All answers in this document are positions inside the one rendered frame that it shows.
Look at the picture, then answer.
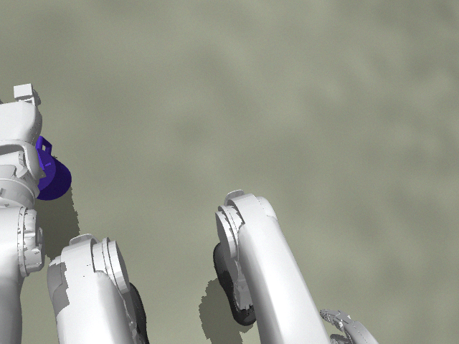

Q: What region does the right robot foot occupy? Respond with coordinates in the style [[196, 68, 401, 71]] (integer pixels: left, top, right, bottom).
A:
[[213, 243, 256, 326]]

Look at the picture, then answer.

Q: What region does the left robot foot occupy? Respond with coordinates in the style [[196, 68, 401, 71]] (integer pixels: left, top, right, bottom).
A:
[[130, 283, 149, 344]]

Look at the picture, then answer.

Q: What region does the left robot arm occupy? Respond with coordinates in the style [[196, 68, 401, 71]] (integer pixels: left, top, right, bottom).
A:
[[0, 140, 45, 344]]

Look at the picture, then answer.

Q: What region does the right robot hand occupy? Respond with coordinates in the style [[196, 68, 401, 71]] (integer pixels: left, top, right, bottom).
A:
[[320, 309, 379, 344]]

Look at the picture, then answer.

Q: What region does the mug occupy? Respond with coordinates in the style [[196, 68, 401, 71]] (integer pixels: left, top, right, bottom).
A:
[[35, 136, 72, 201]]

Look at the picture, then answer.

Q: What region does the left robot hand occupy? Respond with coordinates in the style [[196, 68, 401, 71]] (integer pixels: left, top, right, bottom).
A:
[[0, 83, 46, 178]]

